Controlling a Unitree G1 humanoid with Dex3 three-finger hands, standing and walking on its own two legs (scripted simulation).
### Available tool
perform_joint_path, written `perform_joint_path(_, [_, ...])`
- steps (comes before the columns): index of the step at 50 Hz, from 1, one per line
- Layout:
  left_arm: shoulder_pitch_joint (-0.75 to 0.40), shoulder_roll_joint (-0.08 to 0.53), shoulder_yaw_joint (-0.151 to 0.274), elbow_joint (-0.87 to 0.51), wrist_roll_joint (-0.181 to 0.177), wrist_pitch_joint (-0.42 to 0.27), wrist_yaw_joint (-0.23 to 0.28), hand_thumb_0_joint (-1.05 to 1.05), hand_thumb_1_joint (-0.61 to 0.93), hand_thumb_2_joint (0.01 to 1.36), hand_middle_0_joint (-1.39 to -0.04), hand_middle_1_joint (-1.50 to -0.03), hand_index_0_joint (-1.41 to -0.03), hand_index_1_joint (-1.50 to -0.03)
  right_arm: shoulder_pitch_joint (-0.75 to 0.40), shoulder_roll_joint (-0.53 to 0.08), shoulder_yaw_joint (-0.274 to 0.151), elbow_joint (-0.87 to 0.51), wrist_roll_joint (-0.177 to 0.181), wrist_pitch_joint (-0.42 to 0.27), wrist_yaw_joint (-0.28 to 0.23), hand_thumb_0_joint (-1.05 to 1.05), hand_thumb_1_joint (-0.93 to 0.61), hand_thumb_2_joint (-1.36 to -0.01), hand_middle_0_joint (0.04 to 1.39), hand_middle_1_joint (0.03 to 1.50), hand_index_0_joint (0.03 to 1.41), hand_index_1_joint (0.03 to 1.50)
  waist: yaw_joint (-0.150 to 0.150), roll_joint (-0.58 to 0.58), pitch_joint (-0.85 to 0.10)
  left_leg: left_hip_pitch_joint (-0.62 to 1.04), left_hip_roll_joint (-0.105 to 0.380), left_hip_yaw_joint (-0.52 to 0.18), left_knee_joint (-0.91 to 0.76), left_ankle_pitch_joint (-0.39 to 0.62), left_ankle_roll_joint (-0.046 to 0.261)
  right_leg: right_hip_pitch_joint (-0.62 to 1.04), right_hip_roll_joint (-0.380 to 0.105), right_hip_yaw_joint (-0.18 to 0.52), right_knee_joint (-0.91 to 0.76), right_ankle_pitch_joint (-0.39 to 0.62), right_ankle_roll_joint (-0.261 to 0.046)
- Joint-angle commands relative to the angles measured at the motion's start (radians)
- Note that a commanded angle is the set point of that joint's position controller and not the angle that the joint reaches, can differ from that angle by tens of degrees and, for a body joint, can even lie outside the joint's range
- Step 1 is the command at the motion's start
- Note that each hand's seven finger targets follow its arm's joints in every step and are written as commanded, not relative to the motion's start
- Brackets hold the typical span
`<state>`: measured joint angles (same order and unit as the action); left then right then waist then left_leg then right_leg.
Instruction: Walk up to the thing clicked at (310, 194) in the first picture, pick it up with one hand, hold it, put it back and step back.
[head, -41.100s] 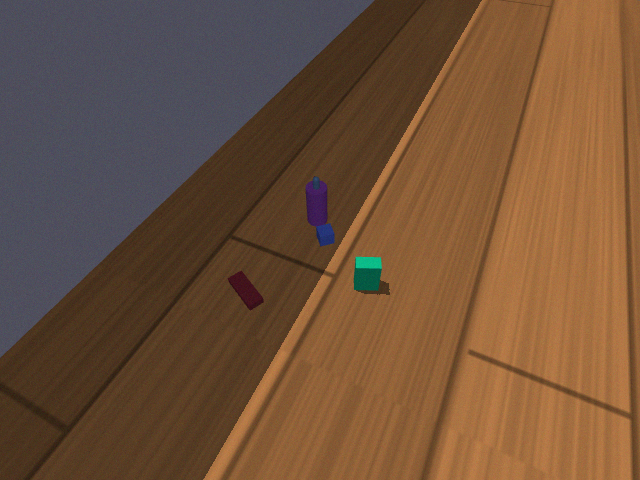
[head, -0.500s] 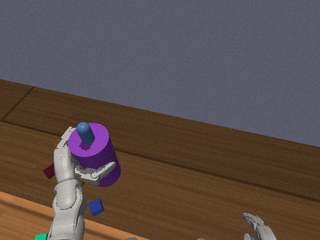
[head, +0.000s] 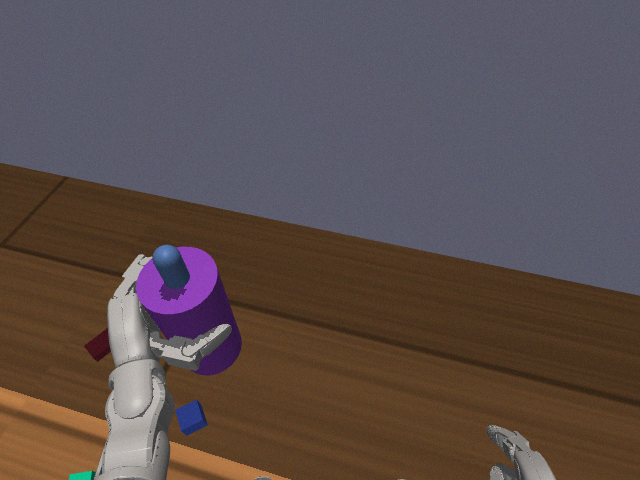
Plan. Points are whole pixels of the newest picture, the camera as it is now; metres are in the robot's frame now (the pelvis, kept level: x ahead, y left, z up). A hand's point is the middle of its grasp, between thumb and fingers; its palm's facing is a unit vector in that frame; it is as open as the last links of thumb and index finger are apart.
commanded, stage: crouch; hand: left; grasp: from the side
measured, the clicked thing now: (192, 307) +0.33 +0.17 +0.03
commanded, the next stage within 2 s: lower in 1.96 s
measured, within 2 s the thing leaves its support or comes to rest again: neither
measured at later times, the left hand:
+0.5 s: hand (195, 338) +0.33 +0.20 -0.07, palm faces +0.32 -0.95 -0.03, open 11.6 cm
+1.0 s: hand (207, 367) +0.38 +0.24 -0.32, palm faces +0.38 -0.92 -0.04, open 11.6 cm
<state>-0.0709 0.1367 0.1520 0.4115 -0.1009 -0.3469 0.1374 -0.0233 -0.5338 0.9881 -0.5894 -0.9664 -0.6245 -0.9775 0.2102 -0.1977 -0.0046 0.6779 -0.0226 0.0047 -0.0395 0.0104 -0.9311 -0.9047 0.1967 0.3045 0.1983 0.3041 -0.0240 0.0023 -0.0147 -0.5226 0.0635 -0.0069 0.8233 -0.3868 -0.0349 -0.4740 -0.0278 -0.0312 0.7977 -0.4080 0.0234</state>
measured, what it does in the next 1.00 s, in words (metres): lowers itself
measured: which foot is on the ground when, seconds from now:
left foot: down 0.00-1.00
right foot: down 0.00-1.00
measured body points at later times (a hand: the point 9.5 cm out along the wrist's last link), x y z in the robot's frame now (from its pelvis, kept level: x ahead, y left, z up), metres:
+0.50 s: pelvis -0.02 +0.00 -0.06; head +0.08 +0.02 +0.38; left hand +0.31 +0.25 -0.07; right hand +0.10 -0.26 -0.17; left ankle +0.02 +0.14 -0.70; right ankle +0.00 -0.13 -0.70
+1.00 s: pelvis -0.07 +0.00 -0.27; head +0.13 +0.04 +0.14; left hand +0.35 +0.29 -0.31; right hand +0.03 -0.26 -0.40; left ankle +0.02 +0.14 -0.70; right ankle +0.00 -0.13 -0.70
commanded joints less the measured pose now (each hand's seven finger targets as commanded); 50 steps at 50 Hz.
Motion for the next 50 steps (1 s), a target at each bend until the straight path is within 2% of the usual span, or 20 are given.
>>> perform_joint_path(1, [-0.35,0.122,0.038,-0.325,-0.019,-0.132,-0.001,0.0,0.011,1.177,-1.127,-1.334,-1.151,-1.333,-0.033,-0.133,-0.05,-0.126,0.003,-0.039,-0.005,0.0,-0.929,-0.91,0.199,0.3,0.2,0.3,-0.001,0.055,-0.321,0.177,-0.047,0.011,-0.114,0.236,0.025,0.08,0.034,-0.016,-0.106,0.293,-0.017])
perform_joint_path(2, [-0.365,0.132,0.038,-0.342,-0.015,-0.134,-0.001,0.0,-0.036,1.236,-1.174,-1.373,-1.187,-1.386,-0.034,-0.133,-0.05,-0.127,0.003,-0.039,-0.007,0.0,-0.916,-0.914,0.199,0.301,0.2,0.301,-0.003,0.056,-0.326,0.182,-0.046,0.009,-0.115,0.24,0.025,0.077,0.035,-0.017,-0.105,0.296,-0.017])
perform_joint_path(3, [-0.411,0.173,0.06,-0.391,-0.014,-0.141,0.0,0.0,-0.051,1.178,-1.114,-1.3,-1.13,-1.306,-0.034,-0.137,-0.051,-0.125,0.004,-0.039,-0.009,0.0,-0.894,-0.907,0.199,0.3,0.2,0.3,0.003,0.072,-0.34,0.189,-0.05,0.014,-0.112,0.244,0.026,0.09,0.03,-0.01,-0.109,0.304,-0.016])
perform_joint_path(9, [-0.363,0.088,0.033,-0.204,-0.025,-0.15,0.0,0.0,0.016,1.16,-1.115,-1.28,-1.133,-1.283,-0.035,-0.132,-0.048,-0.107,-0.001,-0.042,-0.004,0.0,-0.887,-0.906,0.199,0.3,0.2,0.3,-0.016,0.011,-0.258,0.114,-0.044,0.004,-0.094,0.205,0.029,0.024,0.033,-0.02,-0.088,0.269,-0.016])
perform_joint_path(11, [-0.418,0.147,0.078,-0.195,-0.013,-0.178,0.002,0.0,-0.016,1.152,-1.115,-1.277,-1.133,-1.279,-0.041,-0.135,-0.054,-0.099,-0.003,-0.04,0.002,0.0,-0.885,-0.906,0.199,0.3,0.2,0.3,-0.006,0.032,-0.24,0.075,-0.048,0.009,-0.085,0.148,0.031,-0.008,0.025,-0.013,-0.082,0.219,-0.017])
perform_joint_path(12, [-0.399,0.121,0.06,-0.132,-0.004,-0.189,-0.002,0.0,-0.014,1.163,-1.129,-1.294,-1.15,-1.295,-0.035,-0.131,-0.054,-0.095,-0.008,-0.038,0.005,0.0,-0.881,-0.904,0.199,0.3,0.2,0.3,-0.013,0.013,-0.241,0.057,-0.046,0.006,-0.074,0.132,0.032,-0.033,0.026,-0.013,-0.067,0.202,-0.019])
perform_joint_path(13, [-0.444,0.136,0.067,-0.161,-0.002,-0.211,-0.004,0.0,-0.014,1.168,-1.127,-1.292,-1.145,-1.295,-0.033,-0.13,-0.057,-0.089,-0.01,-0.038,0.008,0.0,-0.879,-0.904,0.199,0.3,0.2,0.3,-0.013,0.025,-0.241,0.039,-0.046,0.006,-0.063,0.112,0.031,-0.06,0.023,-0.012,-0.053,0.183,-0.022])
perform_joint_path(15, [-0.396,0.118,0.093,-0.026,-0.008,-0.241,-0.009,0.0,0.002,1.149,-1.103,-1.269,-1.123,-1.27,-0.025,-0.137,-0.063,-0.08,-0.016,-0.037,0.014,0.0,-0.874,-0.902,0.199,0.3,0.2,0.3,-0.014,-0.002,-0.248,-0.007,-0.042,-0.001,-0.025,0.103,0.031,-0.112,0.026,-0.015,-0.014,0.169,-0.026])
perform_joint_path(19, [-0.471,0.176,0.155,0.066,-0.001,-0.341,-0.025,0.0,0.02,1.14,-1.096,-1.25,-1.113,-1.254,-0.004,-0.147,-0.075,-0.055,-0.035,-0.041,0.032,0.0,-0.879,-0.903,0.199,0.3,0.2,0.3,-0.019,0.007,-0.346,-0.12,-0.043,-0.007,0.116,0.134,0.032,-0.233,0.025,-0.009,0.108,0.19,-0.03])
perform_joint_path(23, [-0.545,0.192,0.167,0.131,-0.006,-0.454,-0.043,0.0,0.025,1.154,-1.128,-1.273,-1.143,-1.278,-0.006,-0.157,-0.075,-0.059,-0.052,-0.048,0.052,0.0,-0.889,-0.905,0.199,0.3,0.2,0.3,-0.036,0.061,-0.499,-0.244,-0.043,-0.02,0.302,0.118,0.034,-0.43,0.03,-0.006,0.279,0.15,-0.039])
perform_joint_path(28, [-0.688,0.324,0.247,0.146,-0.015,-0.545,-0.061,0.0,-0.028,1.139,-1.068,-1.219,-1.075,-1.233,-0.01,-0.185,-0.071,-0.049,-0.067,-0.049,0.065,0.0,-0.899,-0.909,0.198,0.3,0.199,0.3,-0.026,0.144,-0.685,-0.409,-0.04,-0.031,0.491,0.106,0.036,-0.591,0.037,0.019,0.461,0.119,-0.046])
perform_joint_path(30, [-0.696,0.304,0.246,0.203,-0.024,-0.546,-0.061,0.0,-0.025,1.121,-1.066,-1.204,-1.071,-1.218,0.005,-0.2,-0.076,-0.04,-0.07,-0.045,0.067,0.0,-0.91,-0.911,0.198,0.3,0.199,0.3,-0.052,0.121,-0.702,-0.471,-0.036,-0.04,0.541,0.092,0.036,-0.651,0.043,0.011,0.514,0.107,-0.046])
perform_joint_path(31, [-0.722,0.351,0.285,0.165,-0.027,-0.558,-0.057,0.0,-0.015,1.131,-1.057,-1.197,-1.059,-1.214,-0.006,-0.199,-0.071,-0.044,-0.072,-0.042,0.07,0.0,-0.91,-0.913,0.199,0.3,0.199,0.3,-0.025,0.161,-0.741,-0.488,-0.038,-0.037,0.563,0.101,0.031,-0.667,0.041,0.017,0.544,0.109,-0.048])
perform_joint_path(32, [-0.711,0.372,0.312,0.203,-0.026,-0.554,-0.058,0.0,-0.012,1.129,-1.061,-1.2,-1.063,-1.216,-0.004,-0.209,-0.074,-0.042,-0.073,-0.037,0.071,0.0,-0.918,-0.914,0.199,0.3,0.199,0.3,-0.026,0.163,-0.753,-0.503,-0.037,-0.043,0.581,0.099,0.031,-0.705,0.042,0.008,0.573,0.097,-0.05])
perform_joint_path(37, [-0.75,0.358,0.306,0.277,-0.015,-0.544,-0.073,0.0,0.044,1.202,-1.111,-1.262,-1.112,-1.282,0.007,-0.214,-0.074,-0.025,-0.079,-0.027,0.084,0.0,-0.929,-0.918,0.199,0.3,0.199,0.3,-0.055,0.13,-0.783,-0.67,-0.031,-0.044,0.707,0.044,0.037,-0.796,0.048,0.016,0.669,0.06,-0.045])
perform_joint_path(41, [-0.801,0.427,0.351,0.322,-0.002,-0.542,-0.094,0.0,0.065,1.243,-1.143,-1.31,-1.148,-1.327,0.027,-0.236,-0.074,0.002,-0.083,-0.022,0.095,0.0,-0.93,-0.918,0.199,0.3,0.199,0.3,-0.062,0.155,-0.841,-0.705,-0.031,-0.057,0.804,0.097,0.036,-0.907,0.053,-0.018,0.796,0.091,-0.054])
perform_joint_path(42, [-0.798,0.469,0.392,0.353,0.0,-0.543,-0.094,0.0,0.071,1.248,-1.143,-1.317,-1.15,-1.332,0.019,-0.242,-0.071,0.0,-0.083,-0.019,0.096,0.0,-0.927,-0.917,0.199,0.3,0.199,0.3,-0.054,0.155,-0.824,-0.725,-0.03,-0.063,0.82,0.08,0.034,-0.952,0.054,-0.025,0.822,0.067,-0.057])
perform_joint_path(44, [-0.852,0.448,0.378,0.382,0.004,-0.55,-0.1,0.0,0.109,1.272,-1.158,-1.34,-1.168,-1.352,0.022,-0.245,-0.065,0.011,-0.089,-0.016,0.102,0.0,-0.924,-0.915,0.199,0.3,0.2,0.3,-0.074,0.176,-0.817,-0.747,-0.025,-0.07,0.857,0.056,0.03,-1.031,0.053,-0.037,0.875,0.035,-0.06])
perform_joint_path(49, [-0.929,0.603,0.472,0.427,0.022,-0.571,-0.106,0.0,0.013,1.298,-1.16,-1.362,-1.165,-1.381,0.011,-0.252,-0.044,0.013,-0.101,-0.009,0.107,0.0,-0.934,-0.92,0.199,0.3,0.199,0.3,-0.066,0.201,-0.838,-0.887,-0.028,-0.05,0.965,-0.011,0.033,-1.091,0.057,-0.032,0.97,-0.021,-0.056])
perform_joint_path(50, [-0.96,0.599,0.459,0.431,0.023,-0.573,-0.115,0.0,0.009,1.298,-1.155,-1.357,-1.159,-1.377,0.006,-0.249,-0.04,0.022,-0.103,-0.007,0.106,0.0,-0.933,-0.92,0.199,0.3,0.199,0.3,-0.077,0.207,-0.818,-0.917,-0.027,-0.046,0.981,-0.062,0.033,-1.12,0.057,-0.027,0.981,-0.063,-0.056])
